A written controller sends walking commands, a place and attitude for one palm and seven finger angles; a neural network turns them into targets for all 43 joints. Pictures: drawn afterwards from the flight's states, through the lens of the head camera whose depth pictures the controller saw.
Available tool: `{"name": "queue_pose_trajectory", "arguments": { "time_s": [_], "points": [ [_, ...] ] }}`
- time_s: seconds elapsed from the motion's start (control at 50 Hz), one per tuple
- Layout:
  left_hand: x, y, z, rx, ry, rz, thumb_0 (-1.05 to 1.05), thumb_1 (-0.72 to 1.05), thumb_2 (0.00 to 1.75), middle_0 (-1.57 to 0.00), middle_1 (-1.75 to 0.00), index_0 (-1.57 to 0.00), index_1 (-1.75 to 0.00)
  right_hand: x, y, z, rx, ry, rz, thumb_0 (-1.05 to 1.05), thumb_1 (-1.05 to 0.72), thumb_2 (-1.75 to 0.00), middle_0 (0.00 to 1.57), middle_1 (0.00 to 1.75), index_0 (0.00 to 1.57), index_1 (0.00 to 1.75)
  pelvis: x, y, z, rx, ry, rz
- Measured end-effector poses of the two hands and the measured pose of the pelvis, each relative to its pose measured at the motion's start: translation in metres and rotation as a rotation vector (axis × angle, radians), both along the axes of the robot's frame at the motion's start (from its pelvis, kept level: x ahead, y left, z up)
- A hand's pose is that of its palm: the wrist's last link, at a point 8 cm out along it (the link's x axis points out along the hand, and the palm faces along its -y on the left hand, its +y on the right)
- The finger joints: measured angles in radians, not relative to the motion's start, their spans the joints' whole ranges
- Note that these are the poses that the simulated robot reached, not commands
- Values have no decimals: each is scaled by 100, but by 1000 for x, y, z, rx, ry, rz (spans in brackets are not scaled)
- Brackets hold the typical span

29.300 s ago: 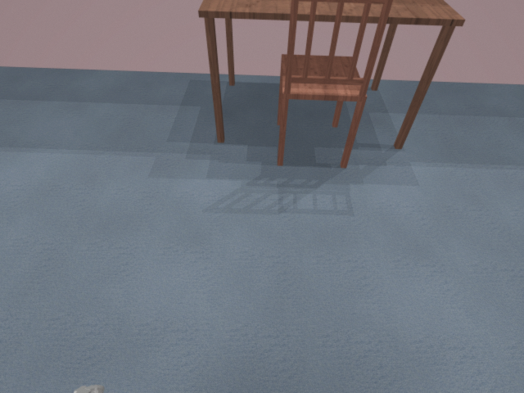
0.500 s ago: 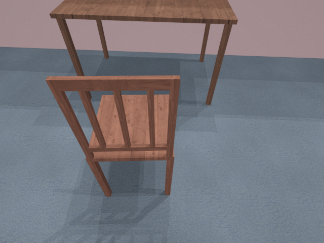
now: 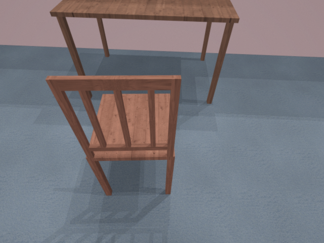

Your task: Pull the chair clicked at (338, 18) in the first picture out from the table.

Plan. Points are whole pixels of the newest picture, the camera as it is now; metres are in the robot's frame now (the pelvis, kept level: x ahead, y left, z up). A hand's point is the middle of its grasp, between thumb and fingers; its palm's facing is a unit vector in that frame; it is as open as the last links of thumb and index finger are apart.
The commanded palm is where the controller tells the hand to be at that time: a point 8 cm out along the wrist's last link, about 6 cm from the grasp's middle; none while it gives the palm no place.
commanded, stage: look to check the result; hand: left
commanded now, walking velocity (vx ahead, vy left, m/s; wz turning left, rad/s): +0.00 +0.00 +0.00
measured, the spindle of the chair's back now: (123, 121) +0.52 +0.18 -0.07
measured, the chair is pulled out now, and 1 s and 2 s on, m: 0.67 0.67 0.67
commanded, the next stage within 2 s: stand and wait in 0.18 s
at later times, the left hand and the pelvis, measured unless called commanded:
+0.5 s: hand out of the picture -0.01 +0.16 -0.17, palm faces +0.05 -0.98 -0.18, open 7.4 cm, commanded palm none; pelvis +0.00 +0.00 +0.00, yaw +0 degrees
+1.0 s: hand out of the picture -0.02 +0.15 -0.17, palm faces +0.06 -0.98 -0.17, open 7.4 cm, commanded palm none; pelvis -0.01 -0.01 +0.00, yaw +1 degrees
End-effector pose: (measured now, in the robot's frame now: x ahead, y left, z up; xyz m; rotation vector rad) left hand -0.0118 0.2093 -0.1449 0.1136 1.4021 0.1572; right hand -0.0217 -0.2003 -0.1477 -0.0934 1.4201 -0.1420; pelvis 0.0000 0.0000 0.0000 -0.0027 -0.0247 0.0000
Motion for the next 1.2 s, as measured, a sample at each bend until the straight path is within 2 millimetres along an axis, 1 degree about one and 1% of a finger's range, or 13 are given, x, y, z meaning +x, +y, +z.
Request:
{"name": "queue_pose_trajectory", "arguments": {
  "time_s": [0.26, 0.76, 1.2],
  "points": [
    [-4, 1, 2, 5, 8, 5, 0, 91, 90, -20, -30, -20, -30, -2, 0, 0, 5, 7, 4, 0, -91, -90, 20, 30, 20, 30, -1, -1, 0, 2, 2, 3],
    [-9, -8, 0, -3, 9, 13, 0, 91, 90, -20, -30, -20, -30, -6, -5, -1, 5, 13, 6, 0, -91, -90, 20, 30, 20, 30, -4, -6, -1, 1, -3, 9],
    [-13, -7, -1, -4, 4, 23, 0, 91, 90, -20, -30, -20, -30, -10, -3, -1, 5, 17, 11, 0, -91, -90, 20, 30, 20, 30, -7, -6, -1, -1, -6, 15]
  ]
}}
